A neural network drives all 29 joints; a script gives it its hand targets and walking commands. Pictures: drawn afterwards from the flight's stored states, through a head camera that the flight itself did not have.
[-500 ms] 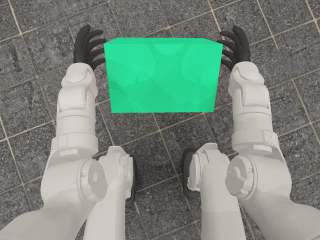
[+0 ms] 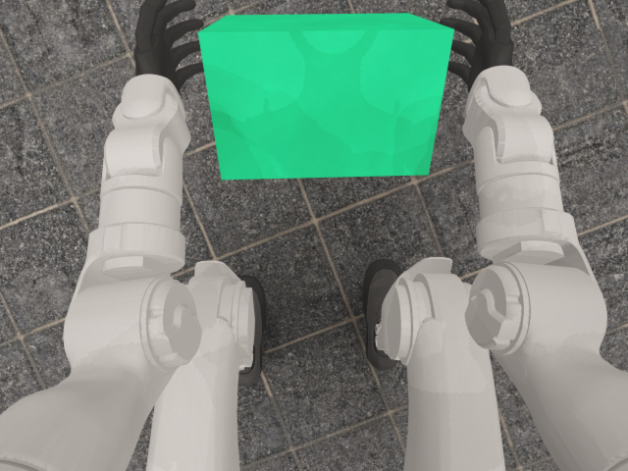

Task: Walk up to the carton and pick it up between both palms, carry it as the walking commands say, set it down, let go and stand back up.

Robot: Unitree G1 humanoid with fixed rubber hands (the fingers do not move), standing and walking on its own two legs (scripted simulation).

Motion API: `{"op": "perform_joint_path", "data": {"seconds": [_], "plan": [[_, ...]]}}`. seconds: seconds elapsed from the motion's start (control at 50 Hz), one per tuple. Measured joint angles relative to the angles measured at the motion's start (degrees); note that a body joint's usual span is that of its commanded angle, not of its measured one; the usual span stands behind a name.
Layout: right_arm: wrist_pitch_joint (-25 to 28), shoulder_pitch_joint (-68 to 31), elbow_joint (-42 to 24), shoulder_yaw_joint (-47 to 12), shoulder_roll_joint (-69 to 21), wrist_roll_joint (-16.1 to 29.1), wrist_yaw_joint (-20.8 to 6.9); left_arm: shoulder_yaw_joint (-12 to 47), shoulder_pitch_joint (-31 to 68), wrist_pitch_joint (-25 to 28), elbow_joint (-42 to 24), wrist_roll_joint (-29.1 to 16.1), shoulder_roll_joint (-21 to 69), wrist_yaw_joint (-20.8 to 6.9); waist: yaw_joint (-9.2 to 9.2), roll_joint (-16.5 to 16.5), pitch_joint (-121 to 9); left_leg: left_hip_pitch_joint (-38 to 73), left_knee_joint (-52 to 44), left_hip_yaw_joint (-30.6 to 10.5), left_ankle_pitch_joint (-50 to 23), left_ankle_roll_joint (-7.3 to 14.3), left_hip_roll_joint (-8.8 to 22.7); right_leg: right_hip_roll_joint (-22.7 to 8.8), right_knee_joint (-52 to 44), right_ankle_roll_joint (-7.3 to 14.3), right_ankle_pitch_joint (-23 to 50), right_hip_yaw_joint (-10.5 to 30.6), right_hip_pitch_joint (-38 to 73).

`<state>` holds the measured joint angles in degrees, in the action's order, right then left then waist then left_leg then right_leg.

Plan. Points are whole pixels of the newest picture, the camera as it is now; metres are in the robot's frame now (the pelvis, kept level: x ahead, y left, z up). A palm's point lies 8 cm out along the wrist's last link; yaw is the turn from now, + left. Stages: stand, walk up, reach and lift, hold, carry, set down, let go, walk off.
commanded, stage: set down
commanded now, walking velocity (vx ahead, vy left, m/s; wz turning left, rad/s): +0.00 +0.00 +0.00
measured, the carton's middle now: (321, 90) +0.53 -0.02 -0.23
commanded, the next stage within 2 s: none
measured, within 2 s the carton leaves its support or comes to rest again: neither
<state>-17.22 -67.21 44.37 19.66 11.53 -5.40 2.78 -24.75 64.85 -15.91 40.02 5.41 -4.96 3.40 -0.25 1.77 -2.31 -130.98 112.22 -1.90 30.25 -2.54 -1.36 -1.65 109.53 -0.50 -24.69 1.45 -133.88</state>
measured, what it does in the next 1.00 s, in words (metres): lowers itself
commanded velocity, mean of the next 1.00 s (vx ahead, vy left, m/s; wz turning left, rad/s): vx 0.00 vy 0.00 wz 0.00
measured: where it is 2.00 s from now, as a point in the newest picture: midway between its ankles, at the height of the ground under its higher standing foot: (313, 340)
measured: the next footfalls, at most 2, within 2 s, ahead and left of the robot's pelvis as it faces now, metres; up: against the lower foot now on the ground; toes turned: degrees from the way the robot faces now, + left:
none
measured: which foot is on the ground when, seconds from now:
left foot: down 0.00-1.00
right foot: down 0.00-1.00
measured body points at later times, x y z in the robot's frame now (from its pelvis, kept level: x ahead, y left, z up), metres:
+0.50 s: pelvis +0.00 +0.00 -0.05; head +0.36 -0.02 +0.23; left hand +0.55 +0.15 -0.21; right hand +0.55 -0.19 -0.21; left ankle +0.11 +0.13 -0.39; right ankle +0.13 -0.13 -0.39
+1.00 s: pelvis +0.00 +0.00 -0.06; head +0.36 -0.01 +0.21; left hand +0.56 +0.16 -0.21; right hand +0.56 -0.20 -0.21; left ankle +0.11 +0.13 -0.39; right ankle +0.13 -0.13 -0.39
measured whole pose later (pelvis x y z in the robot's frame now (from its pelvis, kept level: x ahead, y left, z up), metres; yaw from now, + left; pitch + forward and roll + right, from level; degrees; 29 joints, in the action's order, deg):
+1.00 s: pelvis +0.00 +0.00 -0.06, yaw +1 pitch +41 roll +1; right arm -10.4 -80.7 58.8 16.0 19.3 -0.2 -0.6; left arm -20.9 78.2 -9.9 54.7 -0.4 -12.8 2.6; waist 1.0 1.8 12.9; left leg -133.7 125.0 -1.5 32.4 -3.0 -3.0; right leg -1.8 122.7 -1.1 -26.9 2.9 -136.9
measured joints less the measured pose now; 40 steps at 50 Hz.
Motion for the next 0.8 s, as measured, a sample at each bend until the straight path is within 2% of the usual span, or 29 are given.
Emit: {"op": "perform_joint_path", "data": {"seconds": [0.28, 0.36, 0.44, 0.8], "plan": [[3.1, -5.11, 6.62, -5.28, 4.01, 4.79, 1.4, 3.27, 3.56, 2.69, 4.72, -3.99, -3.0, 1.83, 0.27, -0.13, 6.08, -2.9, 6.86, -0.05, 1.73, -0.35, -0.11, 0.45, 6.76, -0.16, -1.19, 0.39, -3.34], [3.62, -7.11, 9.28, -7.19, 5.55, 6.04, 1.6, 5.0, 5.77, 3.24, 7.91, -5.32, -4.54, 1.95, 0.08, -0.01, 7.57, -3.46, 8.56, 0.0, 2.13, -0.38, -0.11, 0.61, 8.42, -0.24, -1.41, 0.55, -4.04], [4.46, -8.95, 10.88, -8.29, 5.85, 6.97, 0.88, 5.15, 7.55, 3.82, 10.44, -6.18, -6.22, 2.22, 0.38, 0.27, 9.0, -3.72, 10.0, 0.08, 2.48, -0.37, -0.14, 0.75, 9.86, -0.35, -1.64, 0.74, -4.42], [6.49, -12.75, 14.35, -5.73, 7.49, 6.61, -1.6, 5.35, 12.46, 5.71, 14.68, -7.05, -7.95, 0.33, 1.13, -0.06, 14.27, -2.96, 12.39, 0.29, 1.66, -0.45, -1.4, 0.0, 12.63, -0.5, -1.6, 1.27, -3.25]]}}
